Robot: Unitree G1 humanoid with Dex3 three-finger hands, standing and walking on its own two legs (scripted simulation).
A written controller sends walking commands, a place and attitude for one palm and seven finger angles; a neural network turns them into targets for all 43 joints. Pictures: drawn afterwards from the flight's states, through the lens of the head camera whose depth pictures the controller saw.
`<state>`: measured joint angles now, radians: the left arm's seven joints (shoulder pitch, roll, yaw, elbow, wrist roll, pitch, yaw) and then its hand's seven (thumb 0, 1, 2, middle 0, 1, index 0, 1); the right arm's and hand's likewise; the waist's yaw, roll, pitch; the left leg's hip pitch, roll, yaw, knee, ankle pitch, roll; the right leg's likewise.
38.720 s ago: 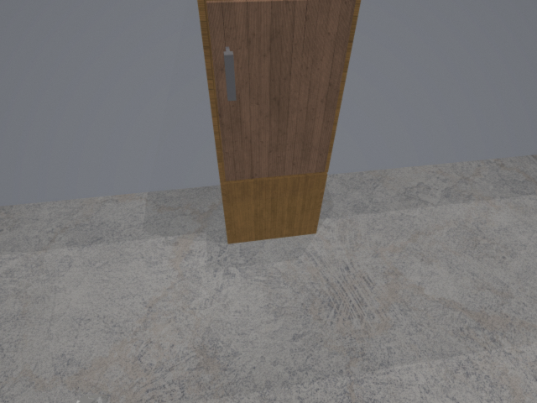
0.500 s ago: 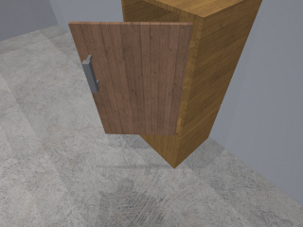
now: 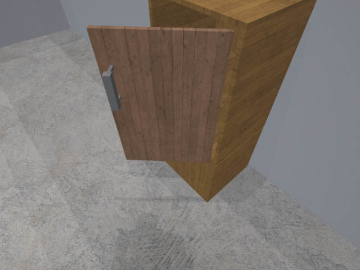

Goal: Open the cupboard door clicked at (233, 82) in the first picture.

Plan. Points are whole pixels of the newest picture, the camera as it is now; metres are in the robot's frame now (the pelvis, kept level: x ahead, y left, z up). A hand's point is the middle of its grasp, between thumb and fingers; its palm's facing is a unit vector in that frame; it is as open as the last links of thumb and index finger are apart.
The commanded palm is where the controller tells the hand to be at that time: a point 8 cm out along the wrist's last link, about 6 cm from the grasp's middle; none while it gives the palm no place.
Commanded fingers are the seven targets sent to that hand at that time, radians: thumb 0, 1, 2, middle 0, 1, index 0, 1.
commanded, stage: shuffle to correct the standing spot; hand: left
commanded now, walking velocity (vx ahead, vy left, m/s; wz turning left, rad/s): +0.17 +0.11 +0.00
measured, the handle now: (113, 88) +0.60 +0.25 +0.07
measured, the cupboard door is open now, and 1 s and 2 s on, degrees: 46 46 46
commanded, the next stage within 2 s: come to a stop and stand still in 0.20 s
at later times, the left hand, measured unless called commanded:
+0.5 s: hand out of the picture +0.08 +0.22 -0.18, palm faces +0.06 -0.98 -0.18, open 7.3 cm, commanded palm none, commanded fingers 0.00 0.90 0.90 -0.20 -0.30 -0.20 -0.30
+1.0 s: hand out of the picture +0.13 +0.22 -0.18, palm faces +0.08 -0.98 -0.21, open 7.3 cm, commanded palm none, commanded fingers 0.00 0.90 0.90 -0.20 -0.30 -0.20 -0.30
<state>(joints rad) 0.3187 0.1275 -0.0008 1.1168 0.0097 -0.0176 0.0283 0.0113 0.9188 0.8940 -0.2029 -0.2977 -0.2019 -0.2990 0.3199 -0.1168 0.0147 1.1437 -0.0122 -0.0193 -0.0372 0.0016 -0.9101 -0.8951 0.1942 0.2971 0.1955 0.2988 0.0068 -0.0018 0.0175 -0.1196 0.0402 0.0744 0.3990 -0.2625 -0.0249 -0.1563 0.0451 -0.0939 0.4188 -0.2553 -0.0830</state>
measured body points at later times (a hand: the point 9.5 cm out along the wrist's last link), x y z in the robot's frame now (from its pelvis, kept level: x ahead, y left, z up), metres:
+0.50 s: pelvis +0.08 +0.05 +0.00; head +0.12 +0.07 +0.45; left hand +0.08 +0.28 -0.17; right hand +0.04 -0.14 -0.15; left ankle +0.05 +0.15 -0.74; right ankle +0.07 -0.06 -0.70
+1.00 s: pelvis +0.08 +0.03 -0.01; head +0.11 +0.04 +0.44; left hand +0.13 +0.27 -0.16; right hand +0.17 -0.22 -0.15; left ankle +0.05 +0.15 -0.72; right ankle +0.13 -0.08 -0.74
